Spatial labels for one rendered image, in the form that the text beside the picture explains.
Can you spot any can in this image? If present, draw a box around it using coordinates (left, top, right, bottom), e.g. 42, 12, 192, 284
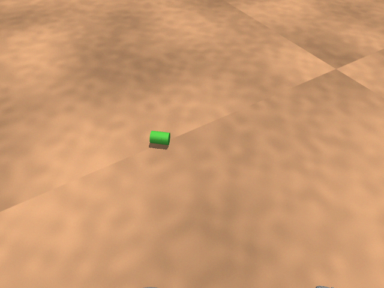
149, 131, 170, 145

